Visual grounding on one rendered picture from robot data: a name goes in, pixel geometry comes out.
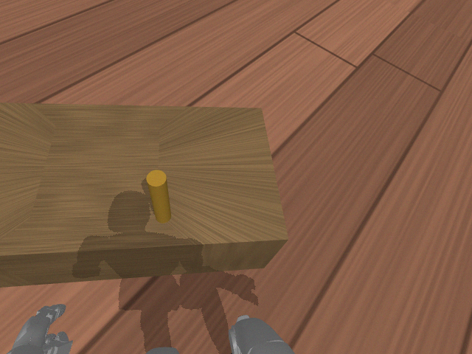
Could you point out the can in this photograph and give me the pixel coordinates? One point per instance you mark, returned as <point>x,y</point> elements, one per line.
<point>157,185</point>

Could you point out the left robot hand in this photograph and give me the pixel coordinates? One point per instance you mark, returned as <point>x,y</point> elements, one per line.
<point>36,328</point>

